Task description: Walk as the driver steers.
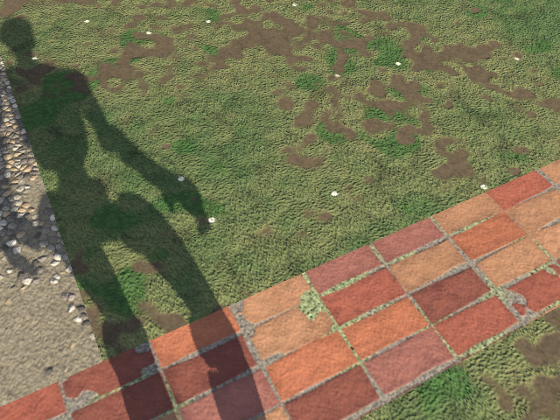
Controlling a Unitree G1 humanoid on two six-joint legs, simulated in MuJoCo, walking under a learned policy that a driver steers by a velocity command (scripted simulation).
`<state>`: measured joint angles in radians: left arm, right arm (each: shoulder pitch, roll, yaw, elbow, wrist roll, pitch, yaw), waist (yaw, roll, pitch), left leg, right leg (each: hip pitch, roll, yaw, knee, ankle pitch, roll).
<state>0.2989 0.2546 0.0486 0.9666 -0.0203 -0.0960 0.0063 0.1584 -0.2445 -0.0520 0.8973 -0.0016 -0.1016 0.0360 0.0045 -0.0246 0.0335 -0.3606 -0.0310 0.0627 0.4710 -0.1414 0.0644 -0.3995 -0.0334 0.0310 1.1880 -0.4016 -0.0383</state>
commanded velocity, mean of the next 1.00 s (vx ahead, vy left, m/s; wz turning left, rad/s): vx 0.23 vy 0.00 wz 0.00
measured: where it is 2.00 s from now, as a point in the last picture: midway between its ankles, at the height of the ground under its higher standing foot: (289, 317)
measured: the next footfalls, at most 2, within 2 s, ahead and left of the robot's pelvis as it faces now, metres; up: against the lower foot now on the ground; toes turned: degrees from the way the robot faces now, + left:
right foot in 0.32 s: +0.24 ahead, -0.13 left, +0.00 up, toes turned +0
left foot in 1.28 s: +0.56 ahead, +0.12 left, +0.00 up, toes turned +3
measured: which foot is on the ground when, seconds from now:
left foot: down 0.00-0.80, up 0.82-1.00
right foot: up 0.00-0.30, down 0.32-1.00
